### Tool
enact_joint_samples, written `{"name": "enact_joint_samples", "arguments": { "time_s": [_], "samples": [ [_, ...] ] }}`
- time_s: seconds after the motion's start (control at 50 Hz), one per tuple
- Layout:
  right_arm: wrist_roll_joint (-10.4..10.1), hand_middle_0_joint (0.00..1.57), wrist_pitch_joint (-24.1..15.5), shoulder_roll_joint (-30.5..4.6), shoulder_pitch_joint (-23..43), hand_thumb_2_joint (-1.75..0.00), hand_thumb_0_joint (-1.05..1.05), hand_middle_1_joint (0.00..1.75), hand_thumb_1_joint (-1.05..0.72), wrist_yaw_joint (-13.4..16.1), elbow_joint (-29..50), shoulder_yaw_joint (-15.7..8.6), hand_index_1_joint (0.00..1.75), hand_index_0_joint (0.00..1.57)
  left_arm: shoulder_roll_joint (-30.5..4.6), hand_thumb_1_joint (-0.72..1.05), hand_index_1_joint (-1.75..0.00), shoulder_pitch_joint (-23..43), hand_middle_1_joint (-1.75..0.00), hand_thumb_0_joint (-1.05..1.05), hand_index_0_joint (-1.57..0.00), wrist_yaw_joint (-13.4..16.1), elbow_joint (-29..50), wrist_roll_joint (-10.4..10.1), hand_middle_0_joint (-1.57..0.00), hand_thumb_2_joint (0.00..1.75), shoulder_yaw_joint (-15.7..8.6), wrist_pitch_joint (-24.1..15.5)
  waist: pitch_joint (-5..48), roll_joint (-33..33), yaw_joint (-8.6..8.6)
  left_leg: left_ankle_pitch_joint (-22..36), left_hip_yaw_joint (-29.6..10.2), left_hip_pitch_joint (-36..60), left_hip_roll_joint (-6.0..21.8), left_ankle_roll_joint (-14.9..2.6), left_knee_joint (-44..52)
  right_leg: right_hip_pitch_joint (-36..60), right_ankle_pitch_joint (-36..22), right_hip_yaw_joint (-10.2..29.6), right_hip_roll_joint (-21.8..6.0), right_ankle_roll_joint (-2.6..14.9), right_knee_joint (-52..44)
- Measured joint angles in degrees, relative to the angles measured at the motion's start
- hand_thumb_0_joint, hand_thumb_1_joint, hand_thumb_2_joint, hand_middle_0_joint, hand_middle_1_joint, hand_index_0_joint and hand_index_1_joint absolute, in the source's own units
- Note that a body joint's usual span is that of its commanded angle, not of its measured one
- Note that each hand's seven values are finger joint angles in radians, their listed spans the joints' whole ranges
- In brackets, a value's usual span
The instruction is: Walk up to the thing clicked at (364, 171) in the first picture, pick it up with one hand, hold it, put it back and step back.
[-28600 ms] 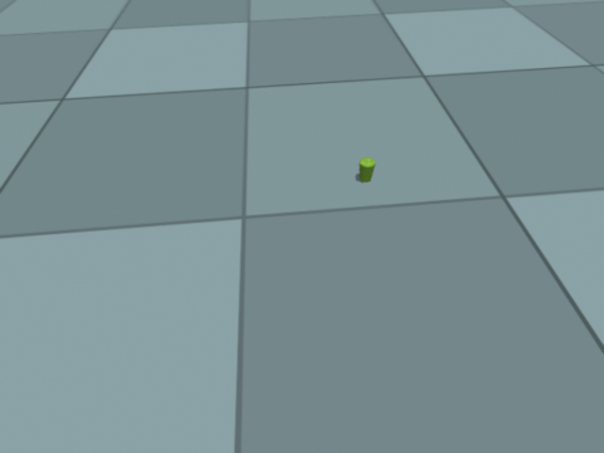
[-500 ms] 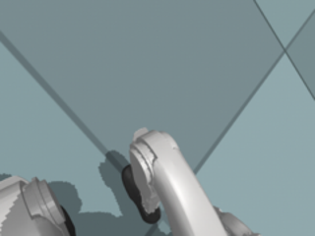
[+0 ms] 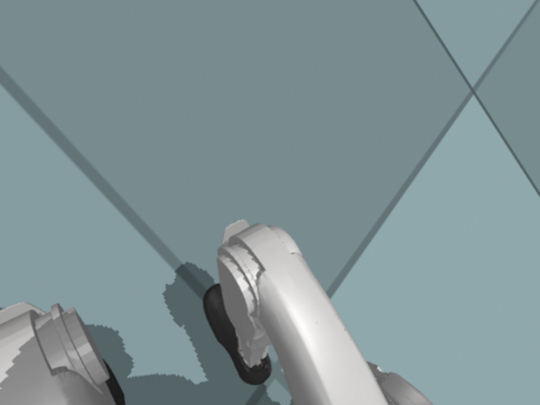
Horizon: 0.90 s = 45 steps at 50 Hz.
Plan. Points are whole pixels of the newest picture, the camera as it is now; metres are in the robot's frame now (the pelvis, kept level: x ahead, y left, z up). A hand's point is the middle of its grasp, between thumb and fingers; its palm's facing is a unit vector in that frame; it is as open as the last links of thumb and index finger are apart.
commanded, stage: close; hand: left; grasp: from above
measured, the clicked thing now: out of the picture +0.48 +0.33 -0.26
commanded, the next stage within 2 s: settle in 0.54 s
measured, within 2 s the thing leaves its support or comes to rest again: leaves its support in 1.00 s
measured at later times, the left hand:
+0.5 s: hand out of the picture +0.47 +0.33 -0.22, palm faces -0.41 -0.14 -0.90, open 10.5 cm
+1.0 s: hand out of the picture +0.47 +0.33 -0.21, palm faces -0.38 -0.14 -0.91, open 10.3 cm
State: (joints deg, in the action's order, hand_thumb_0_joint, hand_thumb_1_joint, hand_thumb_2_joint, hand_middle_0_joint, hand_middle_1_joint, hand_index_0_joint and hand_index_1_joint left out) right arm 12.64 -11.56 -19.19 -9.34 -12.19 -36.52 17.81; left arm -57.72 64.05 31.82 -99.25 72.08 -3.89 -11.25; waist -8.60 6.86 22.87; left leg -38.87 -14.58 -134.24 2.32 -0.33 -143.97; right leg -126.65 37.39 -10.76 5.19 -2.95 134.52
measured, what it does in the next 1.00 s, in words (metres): stands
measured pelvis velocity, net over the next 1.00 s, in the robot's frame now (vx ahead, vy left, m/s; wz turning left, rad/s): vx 0.00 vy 0.00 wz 0.00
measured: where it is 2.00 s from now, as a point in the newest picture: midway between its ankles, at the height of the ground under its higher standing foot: (185, 388)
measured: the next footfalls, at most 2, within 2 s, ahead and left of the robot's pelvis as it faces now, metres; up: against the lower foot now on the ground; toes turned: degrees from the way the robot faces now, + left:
none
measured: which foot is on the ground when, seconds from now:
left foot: down 0.00-1.00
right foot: down 0.00-1.00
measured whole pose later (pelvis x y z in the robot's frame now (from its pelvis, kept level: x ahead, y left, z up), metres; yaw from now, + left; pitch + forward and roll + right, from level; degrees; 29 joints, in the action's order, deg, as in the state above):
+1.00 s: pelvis +0.00 +0.00 +0.00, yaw +0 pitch +29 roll -14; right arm 12.1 -10.8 -18.5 -10.5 -11.9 -36.4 16.2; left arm -54.9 60.8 28.6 -89.8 70.6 -5.1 -8.2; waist -7.1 5.9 21.1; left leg -38.9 -14.6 -134.8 1.8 0.3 -143.0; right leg -127.2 37.7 -10.9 4.7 -2.3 133.9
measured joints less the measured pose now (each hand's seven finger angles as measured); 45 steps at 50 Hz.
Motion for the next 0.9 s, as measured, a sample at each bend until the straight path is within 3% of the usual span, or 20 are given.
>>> {"name": "enact_joint_samples", "arguments": {
  "time_s": [0.16,0.56,0.82,0.9],
  "samples": [
    [0.01,0.2,-0.94,-0.03,0.69,-0.9,0.0,0.3,-0.9,-0.13,0.77,0.35,0.3,0.2,-0.47,-0.09,-0.92,1.12,-0.95,0.0,-0.44,1.06,-0.97,0.36,-0.53,0.84,0.12,0.37,-0.06,-0.06,0.11,-0.09,0.24,-0.03,0.23,-0.13,0.27,-0.21,-0.07,0.22,0.13,-0.24,-0.23],
    [-0.11,0.2,-0.44,-0.58,0.13,-0.9,0.0,0.3,-0.91,0.31,1.0,1.22,0.3,0.2,-0.99,-0.07,-0.92,1.25,-0.94,0.01,-0.45,-0.45,-0.26,-2.61,-0.61,0.81,1.37,1.1,-1.09,-0.08,0.32,0.33,-0.11,0.35,0.12,0.4,0.74,-0.1,-0.58,-0.09,0.05,0.22,-0.55],
    [-0.19,0.2,0.24,0.14,0.06,-0.9,0.0,0.3,-0.92,0.78,0.76,1.13,0.3,0.2,-0.28,-0.1,-0.94,0.29,-0.96,0.0,-0.49,-1.46,1.9,-2.37,-0.64,0.82,1.39,1.21,-0.39,-0.12,-0.27,-0.12,-0.25,0.45,0.04,0.46,0.74,0.16,-0.12,-0.22,0.0,0.24,-0.69],
    [-0.25,0.2,0.43,0.44,-0.12,-0.9,0.0,0.3,-0.92,0.61,0.61,0.54,0.3,0.2,0.59,-0.1,-0.94,-0.82,-0.95,0.0,-0.5,-2.06,4.0,-1.95,-0.65,0.83,0.29,1.89,0.19,-0.21,-0.63,-0.1,-0.31,0.22,-0.18,0.53,0.72,0.07,0.05,-0.29,-0.18,0.32,-0.63]
  ]
}}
